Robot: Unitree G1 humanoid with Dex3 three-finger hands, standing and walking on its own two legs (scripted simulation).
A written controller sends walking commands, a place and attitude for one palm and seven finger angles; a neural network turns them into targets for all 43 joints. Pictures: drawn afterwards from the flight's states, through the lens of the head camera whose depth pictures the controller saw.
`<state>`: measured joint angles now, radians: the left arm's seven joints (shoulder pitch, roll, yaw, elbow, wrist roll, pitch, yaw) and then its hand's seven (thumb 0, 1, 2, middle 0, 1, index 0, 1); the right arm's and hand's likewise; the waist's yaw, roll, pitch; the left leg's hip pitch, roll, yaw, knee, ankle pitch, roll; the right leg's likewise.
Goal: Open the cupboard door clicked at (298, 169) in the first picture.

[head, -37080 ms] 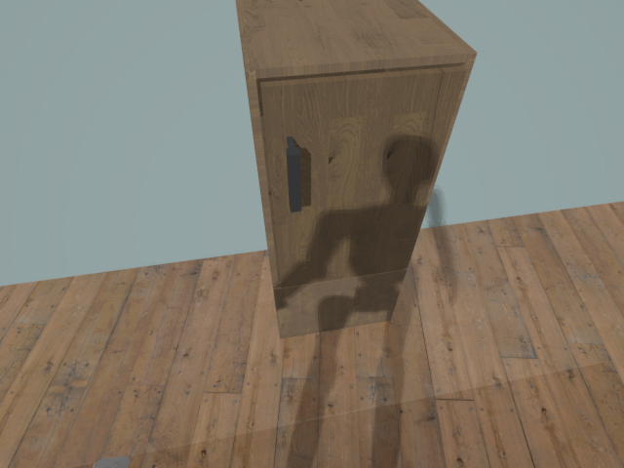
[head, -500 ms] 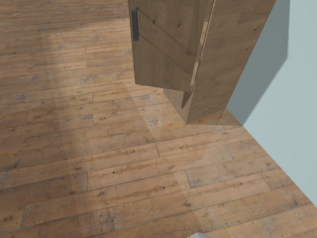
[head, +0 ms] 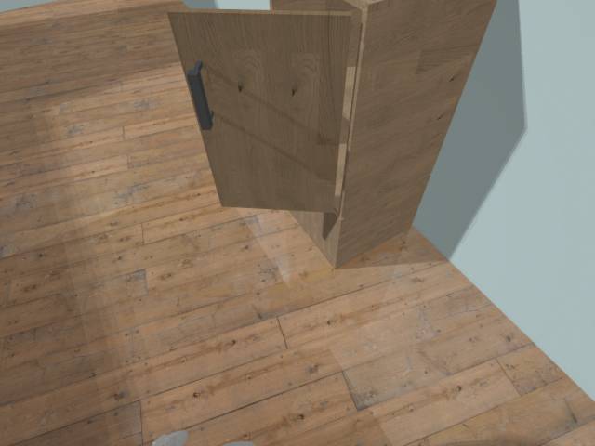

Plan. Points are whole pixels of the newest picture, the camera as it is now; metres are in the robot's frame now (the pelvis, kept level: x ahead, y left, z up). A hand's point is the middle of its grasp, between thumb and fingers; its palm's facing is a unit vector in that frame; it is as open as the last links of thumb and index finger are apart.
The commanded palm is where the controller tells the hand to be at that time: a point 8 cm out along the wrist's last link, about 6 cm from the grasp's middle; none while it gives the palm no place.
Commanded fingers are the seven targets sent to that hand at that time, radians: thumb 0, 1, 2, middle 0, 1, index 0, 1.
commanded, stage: take the last steps up to it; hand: left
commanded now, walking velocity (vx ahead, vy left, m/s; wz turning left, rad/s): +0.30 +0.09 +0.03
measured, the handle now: (202, 96) +0.81 +0.24 +0.01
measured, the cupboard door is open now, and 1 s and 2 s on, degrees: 54 54 54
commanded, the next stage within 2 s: come to a stop and stand still in 0.40 s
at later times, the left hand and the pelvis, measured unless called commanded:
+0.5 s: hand (149, 413) +0.19 +0.25 -0.17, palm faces +0.05 -0.99 -0.15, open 7.4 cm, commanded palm none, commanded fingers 0.00 0.90 0.90 -0.20 -0.30 -0.20 -0.30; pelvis +0.18 +0.08 +0.01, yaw -2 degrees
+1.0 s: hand (165, 346) +0.30 +0.26 -0.18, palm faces +0.04 -0.99 -0.17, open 7.3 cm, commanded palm none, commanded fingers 0.00 0.90 0.90 -0.20 -0.30 -0.20 -0.30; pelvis +0.22 +0.09 +0.00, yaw -1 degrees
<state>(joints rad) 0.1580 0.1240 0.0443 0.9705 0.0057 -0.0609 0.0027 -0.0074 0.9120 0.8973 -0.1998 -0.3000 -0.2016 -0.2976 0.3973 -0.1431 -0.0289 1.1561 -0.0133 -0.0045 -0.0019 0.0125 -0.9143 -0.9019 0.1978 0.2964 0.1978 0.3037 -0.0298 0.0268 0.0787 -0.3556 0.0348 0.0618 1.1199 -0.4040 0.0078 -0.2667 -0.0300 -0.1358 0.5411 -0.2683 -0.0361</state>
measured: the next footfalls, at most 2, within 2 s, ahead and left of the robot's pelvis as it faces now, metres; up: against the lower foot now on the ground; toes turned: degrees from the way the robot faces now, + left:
left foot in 0.28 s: +0.25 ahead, +0.18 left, +0.00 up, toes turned +2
right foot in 0.66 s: +0.29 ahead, -0.06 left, +0.00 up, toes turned -6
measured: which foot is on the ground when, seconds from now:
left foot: up 0.00-0.26, down 0.28-1.00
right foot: down 0.00-0.28, up 0.30-0.64, down 0.66-0.94, up 0.96-1.00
